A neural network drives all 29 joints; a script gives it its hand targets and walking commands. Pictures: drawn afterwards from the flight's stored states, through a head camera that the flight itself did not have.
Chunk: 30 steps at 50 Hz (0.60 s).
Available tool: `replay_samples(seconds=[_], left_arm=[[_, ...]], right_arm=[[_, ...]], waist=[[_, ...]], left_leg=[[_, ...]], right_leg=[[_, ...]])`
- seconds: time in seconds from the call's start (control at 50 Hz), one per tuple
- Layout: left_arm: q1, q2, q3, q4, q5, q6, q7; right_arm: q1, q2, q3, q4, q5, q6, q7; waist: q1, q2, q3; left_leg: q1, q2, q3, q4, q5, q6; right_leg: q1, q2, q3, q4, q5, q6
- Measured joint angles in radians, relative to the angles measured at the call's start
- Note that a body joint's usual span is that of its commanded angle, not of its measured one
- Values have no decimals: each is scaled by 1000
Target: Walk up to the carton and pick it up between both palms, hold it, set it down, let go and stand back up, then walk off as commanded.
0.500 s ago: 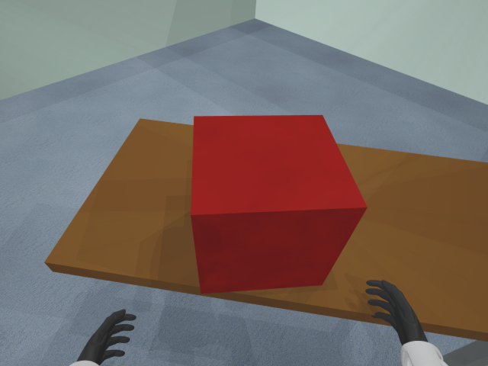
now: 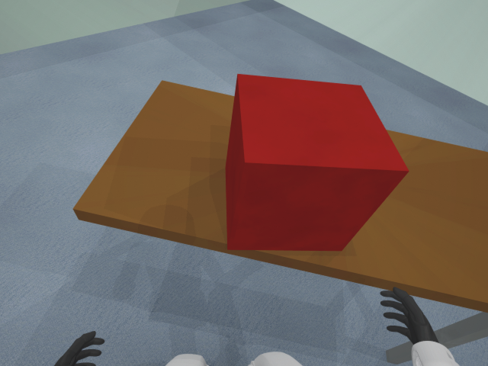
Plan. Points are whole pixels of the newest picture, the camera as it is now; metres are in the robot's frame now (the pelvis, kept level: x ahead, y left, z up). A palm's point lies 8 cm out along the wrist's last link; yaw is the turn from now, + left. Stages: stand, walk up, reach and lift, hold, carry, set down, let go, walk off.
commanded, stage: walk off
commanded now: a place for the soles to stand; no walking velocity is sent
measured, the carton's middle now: (293, 168) +0.46 -0.06 +0.06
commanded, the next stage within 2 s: none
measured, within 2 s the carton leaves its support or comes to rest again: neither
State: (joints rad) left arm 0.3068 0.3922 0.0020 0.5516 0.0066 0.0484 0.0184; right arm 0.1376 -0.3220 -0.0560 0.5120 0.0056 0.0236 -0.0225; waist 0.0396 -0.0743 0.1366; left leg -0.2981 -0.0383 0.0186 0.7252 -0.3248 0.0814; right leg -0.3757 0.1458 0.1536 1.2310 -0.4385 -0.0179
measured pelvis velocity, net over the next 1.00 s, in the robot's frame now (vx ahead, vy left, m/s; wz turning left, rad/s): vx -0.23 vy -0.01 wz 0.05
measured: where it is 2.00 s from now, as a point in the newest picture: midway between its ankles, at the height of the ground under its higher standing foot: outside the picture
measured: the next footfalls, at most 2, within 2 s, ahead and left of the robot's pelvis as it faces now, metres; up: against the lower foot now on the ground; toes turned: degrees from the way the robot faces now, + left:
right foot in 0.32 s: -0.04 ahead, -0.14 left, +0.00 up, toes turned +5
left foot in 0.76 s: -0.19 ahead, +0.04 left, +0.00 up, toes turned +1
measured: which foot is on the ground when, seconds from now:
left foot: down 0.00-0.34, up 0.36-0.74, down 0.76-1.00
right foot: up 0.00-0.30, down 0.32-0.78, up 0.80-1.00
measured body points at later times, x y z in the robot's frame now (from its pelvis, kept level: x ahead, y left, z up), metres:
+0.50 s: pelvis -0.14 -0.06 -0.02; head -0.10 -0.07 +0.43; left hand -0.04 +0.25 -0.09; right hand +0.04 -0.33 -0.12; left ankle -0.09 +0.06 -0.66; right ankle -0.08 -0.14 -0.72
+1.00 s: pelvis -0.23 -0.01 -0.03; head -0.19 +0.01 +0.42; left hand -0.14 +0.30 -0.13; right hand -0.05 -0.29 -0.10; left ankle -0.23 +0.04 -0.72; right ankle -0.17 -0.16 -0.67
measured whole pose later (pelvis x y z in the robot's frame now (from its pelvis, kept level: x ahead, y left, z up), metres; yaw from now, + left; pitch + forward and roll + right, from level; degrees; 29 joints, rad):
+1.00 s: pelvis -0.23 -0.01 -0.03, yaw +3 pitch -7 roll -2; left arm 0.27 0.40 0.01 0.59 0.00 0.04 0.06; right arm 0.16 -0.35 -0.06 0.59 0.00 0.06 -0.02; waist 0.03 0.01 0.22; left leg -0.30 -0.09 0.01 0.94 -0.51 0.09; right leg -0.49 0.16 0.19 1.21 -0.44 0.00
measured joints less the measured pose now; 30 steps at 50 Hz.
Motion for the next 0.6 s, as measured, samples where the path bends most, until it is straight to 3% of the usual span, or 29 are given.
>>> replay_samples(seconds=[0.18, 0.32, 0.36, 0.4, 0.5, 0.6], left_arm=[[37, 0, 0, -1, 0, 9, 1], [38, 1, 0, -1, 7, 8, -10], [35, -2, 0, 0, 21, 7, -12], [35, -2, 0, -1, 33, 7, -9], [4, -2, 0, -1, 34, 4, 2], [-45, -2, 0, -1, 34, -7, 7]], right_arm=[[0, 0, 0, 0, 0, 14, 0], [0, -3, 0, 0, 0, 24, 0], [1, -7, 0, 11, 0, 37, 0], [13, -7, 0, 40, 0, 57, 0], [19, -20, 0, 76, 0, 66, 0], [19, -31, 0, 77, 0, 66, 0]], waist=[[0, 0, 28], [1, 15, 28], [-3, 45, 62], [-3, 53, 67], [-3, 87, 67], [-7, 110, 66]], left_leg=[[-73, -1, 31, 0, 67, 0], [-192, -1, 56, 14, 137, -9], [-208, 6, 41, 69, 58, -9], [-228, -27, 6, 193, -47, -9], [-218, -91, -82, 445, -52, -9], [-150, -90, -90, 482, -92, -9]], right_leg=[[0, -7, -2, -6, -1, 15], [17, -88, -40, -321, -39, -16], [19, -80, -61, -317, -47, -24], [19, -92, -77, -319, -11, -30], [9, -98, -104, -378, 62, -33], [-32, -102, -139, -391, 101, -37]])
